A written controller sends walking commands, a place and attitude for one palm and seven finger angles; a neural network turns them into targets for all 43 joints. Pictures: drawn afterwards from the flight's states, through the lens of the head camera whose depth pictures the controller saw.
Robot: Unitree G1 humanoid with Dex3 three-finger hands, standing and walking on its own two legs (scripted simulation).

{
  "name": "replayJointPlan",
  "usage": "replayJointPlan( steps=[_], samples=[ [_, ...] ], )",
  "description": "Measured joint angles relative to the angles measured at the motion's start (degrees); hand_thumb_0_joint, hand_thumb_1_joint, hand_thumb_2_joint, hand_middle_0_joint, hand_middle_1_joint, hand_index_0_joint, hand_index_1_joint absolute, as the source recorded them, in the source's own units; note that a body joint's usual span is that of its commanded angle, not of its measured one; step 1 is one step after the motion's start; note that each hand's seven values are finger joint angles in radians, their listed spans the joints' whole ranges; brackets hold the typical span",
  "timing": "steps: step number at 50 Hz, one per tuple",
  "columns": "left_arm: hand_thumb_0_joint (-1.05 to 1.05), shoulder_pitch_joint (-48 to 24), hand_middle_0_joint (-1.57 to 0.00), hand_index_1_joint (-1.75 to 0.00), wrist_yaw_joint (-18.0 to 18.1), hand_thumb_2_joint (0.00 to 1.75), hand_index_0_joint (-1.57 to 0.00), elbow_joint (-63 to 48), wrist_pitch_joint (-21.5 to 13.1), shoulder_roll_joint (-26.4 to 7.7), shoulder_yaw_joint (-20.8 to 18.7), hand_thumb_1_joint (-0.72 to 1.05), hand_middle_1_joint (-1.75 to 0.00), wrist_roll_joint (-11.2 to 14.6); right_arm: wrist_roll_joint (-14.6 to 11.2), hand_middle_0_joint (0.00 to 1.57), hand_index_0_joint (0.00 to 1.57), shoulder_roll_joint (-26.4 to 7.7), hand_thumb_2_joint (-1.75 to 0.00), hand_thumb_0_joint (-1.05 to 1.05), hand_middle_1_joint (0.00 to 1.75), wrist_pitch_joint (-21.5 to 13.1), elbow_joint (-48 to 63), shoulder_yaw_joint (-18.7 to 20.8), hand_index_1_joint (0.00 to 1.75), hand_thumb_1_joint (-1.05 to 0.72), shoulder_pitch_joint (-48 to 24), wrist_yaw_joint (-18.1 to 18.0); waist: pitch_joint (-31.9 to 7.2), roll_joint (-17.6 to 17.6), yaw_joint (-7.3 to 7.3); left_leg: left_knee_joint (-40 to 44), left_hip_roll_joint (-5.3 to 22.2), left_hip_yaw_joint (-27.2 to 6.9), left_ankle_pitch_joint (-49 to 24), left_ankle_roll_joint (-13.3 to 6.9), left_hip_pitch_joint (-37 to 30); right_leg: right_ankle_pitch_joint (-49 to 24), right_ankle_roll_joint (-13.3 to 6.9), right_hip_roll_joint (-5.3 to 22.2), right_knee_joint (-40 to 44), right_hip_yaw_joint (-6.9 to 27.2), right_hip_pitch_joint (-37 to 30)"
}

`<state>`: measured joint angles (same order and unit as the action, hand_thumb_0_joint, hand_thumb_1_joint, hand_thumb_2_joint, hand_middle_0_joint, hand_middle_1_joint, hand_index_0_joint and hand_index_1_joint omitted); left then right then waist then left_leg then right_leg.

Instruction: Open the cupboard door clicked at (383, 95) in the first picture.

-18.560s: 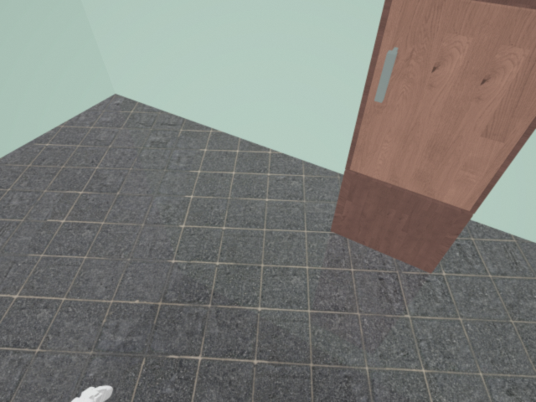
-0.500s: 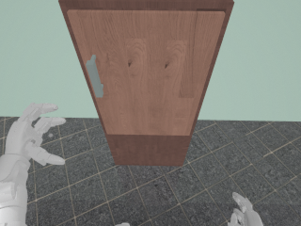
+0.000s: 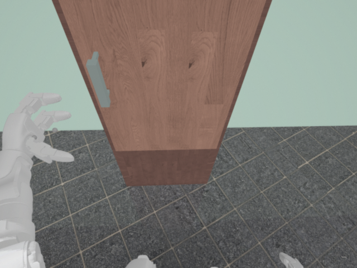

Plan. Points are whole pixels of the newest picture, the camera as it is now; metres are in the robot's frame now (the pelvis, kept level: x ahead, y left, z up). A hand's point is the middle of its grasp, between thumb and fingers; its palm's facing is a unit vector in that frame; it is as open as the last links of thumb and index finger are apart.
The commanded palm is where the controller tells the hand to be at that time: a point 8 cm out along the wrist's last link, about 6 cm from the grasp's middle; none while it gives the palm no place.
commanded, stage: move the hooked fingers beside the handle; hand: left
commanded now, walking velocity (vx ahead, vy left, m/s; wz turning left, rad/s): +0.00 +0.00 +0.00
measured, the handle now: (100, 80) +0.55 +0.23 +0.08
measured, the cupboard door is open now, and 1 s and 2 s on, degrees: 0 0 0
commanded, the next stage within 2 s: slide the fingers in behind the handle in 1.78 s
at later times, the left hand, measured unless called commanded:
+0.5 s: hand (62, 109) +0.43 +0.28 +0.10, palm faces +0.09 -1.00 +0.02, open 14.0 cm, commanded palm +0.41 +0.33 +0.09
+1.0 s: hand (69, 90) +0.49 +0.29 +0.10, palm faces +0.10 -1.00 +0.00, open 14.0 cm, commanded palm +0.47 +0.33 +0.09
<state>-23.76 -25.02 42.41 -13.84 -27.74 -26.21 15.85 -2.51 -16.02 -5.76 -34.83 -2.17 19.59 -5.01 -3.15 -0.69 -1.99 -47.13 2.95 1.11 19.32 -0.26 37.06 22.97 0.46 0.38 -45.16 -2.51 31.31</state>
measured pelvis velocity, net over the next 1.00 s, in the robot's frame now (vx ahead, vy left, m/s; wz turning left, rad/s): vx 0.00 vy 0.00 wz -0.03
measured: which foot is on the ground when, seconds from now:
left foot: down 0.00-1.00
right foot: down 0.00-1.00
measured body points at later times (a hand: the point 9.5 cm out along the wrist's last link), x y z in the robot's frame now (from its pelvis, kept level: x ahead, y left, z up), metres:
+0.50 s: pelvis +0.00 +0.00 -0.01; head +0.07 +0.02 +0.44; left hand +0.42 +0.34 +0.10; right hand +0.07 -0.27 -0.11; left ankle +0.04 +0.12 -0.70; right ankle -0.01 -0.13 -0.70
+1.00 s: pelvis +0.00 +0.00 -0.02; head +0.11 +0.02 +0.42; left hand +0.48 +0.34 +0.10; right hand +0.00 -0.28 -0.12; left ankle +0.04 +0.12 -0.70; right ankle -0.01 -0.13 -0.70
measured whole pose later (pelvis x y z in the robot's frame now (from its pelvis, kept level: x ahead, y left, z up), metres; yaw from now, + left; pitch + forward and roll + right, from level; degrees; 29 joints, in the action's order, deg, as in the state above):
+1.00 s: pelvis +0.00 +0.00 -0.02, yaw -2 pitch +18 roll -3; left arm -51.5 -25.1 71.1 -18.1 -43.6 -31.1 7.2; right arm -1.4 -16.8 2.4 -35.8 -2.8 22.8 -4.3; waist -4.3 -0.4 -8.9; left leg -54.3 4.9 0.1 21.4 0.1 50.7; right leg 24.2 0.1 -1.5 -50.8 -2.9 44.3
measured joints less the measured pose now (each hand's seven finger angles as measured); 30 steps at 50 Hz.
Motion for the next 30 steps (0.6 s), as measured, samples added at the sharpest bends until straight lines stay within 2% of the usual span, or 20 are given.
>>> replayJointPlan(
  steps=[11,18,30],
  samples=[
    [-0.01,-6.8,-0.30,-1.20,0.2,0.30,-0.30,6.5,-0.5,-1.4,1.0,-0.50,-1.20,-1.8,0.3,0.21,0.20,0.1,-0.90,0.01,0.30,1.6,-0.4,-0.1,0.30,-0.90,-0.2,0.1,-0.7,0.2,-0.93,-1.4,-0.1,-0.3,0.5,-0.3,2.5,0.2,0.3,0.1,-0.8,-0.2,2.1],
    [-0.01,-11.0,-0.30,-1.20,1.0,0.30,-0.30,11.0,-1.9,-2.9,-0.4,-0.50,-1.20,-3.2,0.7,0.21,0.20,0.2,-0.90,0.01,0.30,2.7,0.0,-0.2,0.30,-0.90,-0.3,0.7,-0.9,0.4,-1.75,-2.4,0.1,-0.2,0.8,-0.3,4.3,0.5,0.3,-0.1,-1.7,0.0,4.0],
    [-0.01,-17.7,-0.30,-1.20,-0.2,0.30,-0.30,19.5,-3.6,-7.3,-1.5,-0.50,-1.20,-4.9,0.8,0.21,0.20,-0.4,-0.90,0.01,0.30,5.2,-0.8,-0.2,0.30,-0.90,1.0,0.8,-0.9,0.3,-3.04,-4.3,0.7,-0.8,1.3,0.0,7.7,1.0,-0.1,-0.7,-3.5,-0.5,7.2]
  ],
)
